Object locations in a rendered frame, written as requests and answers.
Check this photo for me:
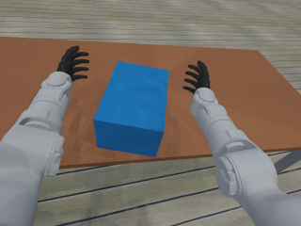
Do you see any left robot hand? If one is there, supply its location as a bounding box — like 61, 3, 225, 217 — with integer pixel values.
56, 45, 89, 82

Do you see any left robot upper arm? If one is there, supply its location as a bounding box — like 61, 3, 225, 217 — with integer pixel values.
0, 124, 65, 226

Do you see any left robot forearm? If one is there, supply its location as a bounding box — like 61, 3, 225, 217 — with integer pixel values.
0, 72, 72, 159

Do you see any right robot upper arm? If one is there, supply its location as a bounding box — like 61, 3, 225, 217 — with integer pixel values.
215, 148, 301, 226

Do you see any carton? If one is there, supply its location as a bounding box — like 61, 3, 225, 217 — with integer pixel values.
93, 61, 169, 157

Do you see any right robot forearm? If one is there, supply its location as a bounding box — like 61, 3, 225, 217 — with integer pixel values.
189, 88, 278, 183

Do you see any right robot hand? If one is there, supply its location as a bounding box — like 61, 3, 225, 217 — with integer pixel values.
182, 60, 211, 94

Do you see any table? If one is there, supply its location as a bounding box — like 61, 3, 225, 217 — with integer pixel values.
0, 36, 301, 173

